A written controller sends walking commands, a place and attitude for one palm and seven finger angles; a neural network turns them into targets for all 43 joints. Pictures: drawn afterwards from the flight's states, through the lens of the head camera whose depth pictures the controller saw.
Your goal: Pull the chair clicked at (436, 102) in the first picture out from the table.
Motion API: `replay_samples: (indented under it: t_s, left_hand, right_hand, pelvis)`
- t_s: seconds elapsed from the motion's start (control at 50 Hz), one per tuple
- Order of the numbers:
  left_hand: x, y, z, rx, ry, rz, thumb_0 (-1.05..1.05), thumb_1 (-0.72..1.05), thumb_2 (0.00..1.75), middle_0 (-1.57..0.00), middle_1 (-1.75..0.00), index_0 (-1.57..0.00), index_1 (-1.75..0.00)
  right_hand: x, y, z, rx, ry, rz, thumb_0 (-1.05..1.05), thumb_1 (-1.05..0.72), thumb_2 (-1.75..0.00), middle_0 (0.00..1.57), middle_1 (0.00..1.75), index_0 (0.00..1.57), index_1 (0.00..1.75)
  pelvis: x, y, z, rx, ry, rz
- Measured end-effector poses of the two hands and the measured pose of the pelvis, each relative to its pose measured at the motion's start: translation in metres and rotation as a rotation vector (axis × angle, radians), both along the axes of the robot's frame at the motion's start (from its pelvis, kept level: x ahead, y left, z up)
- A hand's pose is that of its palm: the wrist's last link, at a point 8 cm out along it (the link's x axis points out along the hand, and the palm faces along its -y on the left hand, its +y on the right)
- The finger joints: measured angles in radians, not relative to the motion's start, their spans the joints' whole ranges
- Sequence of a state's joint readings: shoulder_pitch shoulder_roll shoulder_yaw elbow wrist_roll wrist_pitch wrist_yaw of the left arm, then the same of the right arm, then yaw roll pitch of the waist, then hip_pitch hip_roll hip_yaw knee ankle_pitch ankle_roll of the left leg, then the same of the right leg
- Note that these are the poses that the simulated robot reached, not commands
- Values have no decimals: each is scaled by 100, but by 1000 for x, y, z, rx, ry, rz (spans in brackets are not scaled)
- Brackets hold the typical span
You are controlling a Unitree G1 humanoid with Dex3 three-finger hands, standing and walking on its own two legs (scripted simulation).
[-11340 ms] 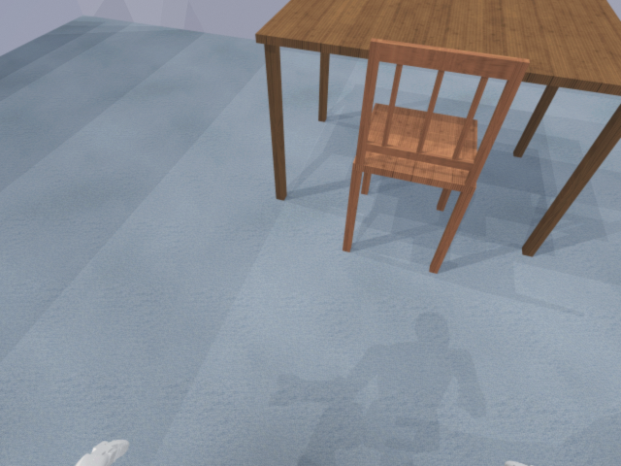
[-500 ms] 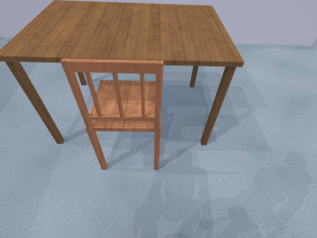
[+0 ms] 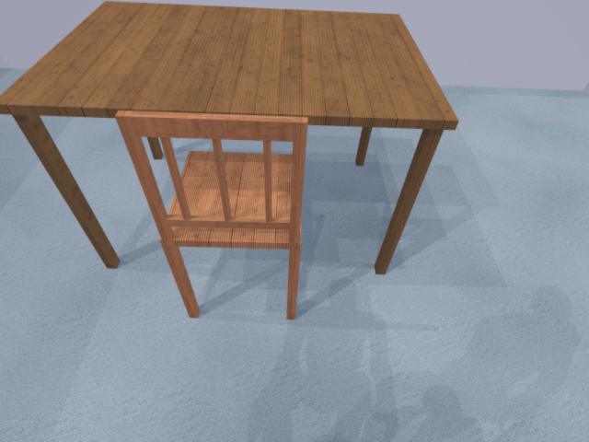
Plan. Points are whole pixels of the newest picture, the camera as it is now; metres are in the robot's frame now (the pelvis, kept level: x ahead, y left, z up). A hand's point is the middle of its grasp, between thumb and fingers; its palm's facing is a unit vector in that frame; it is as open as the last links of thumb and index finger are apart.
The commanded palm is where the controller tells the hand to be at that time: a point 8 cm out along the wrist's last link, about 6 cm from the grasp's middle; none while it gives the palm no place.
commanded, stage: shuffle to correct the standing spot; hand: left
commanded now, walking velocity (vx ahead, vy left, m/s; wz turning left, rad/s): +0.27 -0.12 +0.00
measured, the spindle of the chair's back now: (222, 182) +0.68 +0.21 -0.10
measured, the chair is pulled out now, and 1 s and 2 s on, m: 0.00 0.00 0.00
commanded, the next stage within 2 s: come to a stop and stand still in 0.90 s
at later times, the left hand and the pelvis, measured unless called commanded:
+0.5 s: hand out of the picture -0.03 +0.08 -0.17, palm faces +0.14 -0.98 -0.11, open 7.4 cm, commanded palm none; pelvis +0.10 -0.04 -0.01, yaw +3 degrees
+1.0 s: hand (237, 374) +0.27 +0.11 -0.18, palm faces +0.04 -0.98 -0.21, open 7.3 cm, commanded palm none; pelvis +0.24 -0.08 -0.01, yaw +2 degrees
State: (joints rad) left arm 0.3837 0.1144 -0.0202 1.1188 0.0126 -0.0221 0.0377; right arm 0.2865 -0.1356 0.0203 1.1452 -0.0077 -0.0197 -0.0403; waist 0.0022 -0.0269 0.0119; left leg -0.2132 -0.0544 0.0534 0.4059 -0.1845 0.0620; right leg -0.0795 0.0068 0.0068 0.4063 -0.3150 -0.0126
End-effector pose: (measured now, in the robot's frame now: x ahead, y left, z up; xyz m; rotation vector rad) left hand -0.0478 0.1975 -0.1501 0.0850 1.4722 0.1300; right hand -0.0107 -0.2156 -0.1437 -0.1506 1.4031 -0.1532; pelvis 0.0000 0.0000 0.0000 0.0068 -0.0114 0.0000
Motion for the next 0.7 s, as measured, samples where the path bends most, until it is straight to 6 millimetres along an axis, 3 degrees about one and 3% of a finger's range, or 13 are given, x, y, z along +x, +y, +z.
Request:
replay_samples:
  t_s: [0.14, 0.22, 0.28, 0.38, 0.54, 0.62, 0.7]
  left_hand:
    - [6, -1, -1, 12, 29, -28, 1, 91, 90, -20, -30, -20, -30]
    - [16, -9, 2, 35, 14, -18, 1, 91, 90, -20, -30, -20, -30]
    - [18, -17, 3, 55, -12, 45, 1, 91, 90, -20, -30, -20, -30]
    - [12, -40, 7, 37, 36, 108, 0, 91, 90, -20, -30, -19, -30]
    - [21, -75, 7, -60, 194, 140, 1, 91, 90, -20, -30, -20, -30]
    - [47, -70, -10, -94, 227, 135, 1, 90, 90, -20, -30, -20, -30]
    - [113, -50, -19, -66, 126, 91, 1, 91, 90, -20, -30, -20, -30]
  right_hand:
    - [-3, -8, -8, 23, 4, -50, 0, -91, -89, 20, 30, 20, 30]
    - [-5, -21, -14, 38, 30, -63, 0, -91, -89, 21, 30, 20, 30]
    - [4, -32, -14, 43, 73, -28, 0, -91, -89, 21, 30, 20, 30]
    - [61, -49, -6, 27, 36, 22, 1, -91, -89, 20, 30, 20, 30]
    - [201, -42, -3, 8, -154, 99, 1, -92, -89, 20, 30, 20, 30]
    - [255, -30, -9, -11, -269, 101, 0, -92, -89, 20, 30, 20, 30]
    - [266, -30, 1, -24, -278, 55, -1, -92, -89, 20, 30, 20, 30]
  pelvis:
    - [9, -10, -5, 25, 22, -27]
    - [18, -25, -9, 29, 29, -18]
    - [32, -35, -9, 10, 26, 24]
    - [62, -43, -4, 11, 23, 52]
    - [115, -39, -11, 5, 25, 58]
    - [150, -30, -26, -26, 10, 32]
    - [170, -32, -19, -5, -3, 24]
